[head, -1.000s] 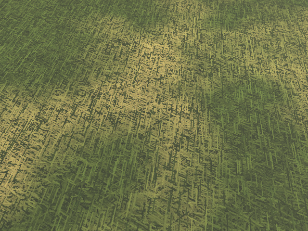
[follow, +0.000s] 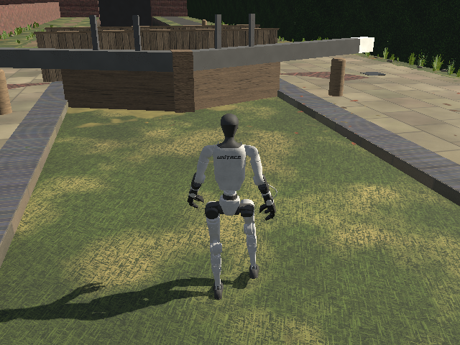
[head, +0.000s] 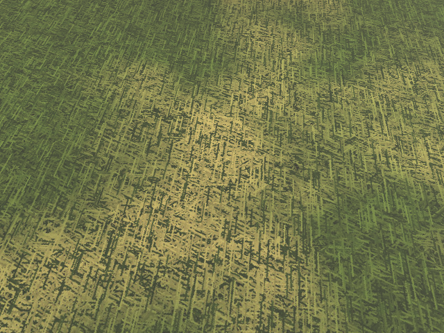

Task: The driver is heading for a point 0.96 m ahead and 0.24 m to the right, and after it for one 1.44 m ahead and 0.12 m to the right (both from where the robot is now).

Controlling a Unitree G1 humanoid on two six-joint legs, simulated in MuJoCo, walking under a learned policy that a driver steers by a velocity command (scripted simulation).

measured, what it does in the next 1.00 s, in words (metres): walks ahead: right foot, then left foot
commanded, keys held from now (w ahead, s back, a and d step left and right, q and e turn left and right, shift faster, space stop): w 0.80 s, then w+e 0.20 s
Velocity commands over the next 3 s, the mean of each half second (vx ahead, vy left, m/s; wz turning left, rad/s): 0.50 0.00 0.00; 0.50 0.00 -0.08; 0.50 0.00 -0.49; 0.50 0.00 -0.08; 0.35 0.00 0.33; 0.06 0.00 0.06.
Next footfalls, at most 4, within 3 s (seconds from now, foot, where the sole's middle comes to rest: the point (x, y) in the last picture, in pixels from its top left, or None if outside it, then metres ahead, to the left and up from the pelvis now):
0.22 right None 0.32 -0.15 -0.78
0.78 left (193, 292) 0.61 0.08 -0.78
1.34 right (267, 216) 0.88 -0.19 -0.78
1.86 left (237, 144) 1.23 -0.10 -0.78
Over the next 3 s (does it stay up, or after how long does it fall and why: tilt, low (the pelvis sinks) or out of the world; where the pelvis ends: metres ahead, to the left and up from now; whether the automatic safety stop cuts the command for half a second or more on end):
stays up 1.41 -0.23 -0.01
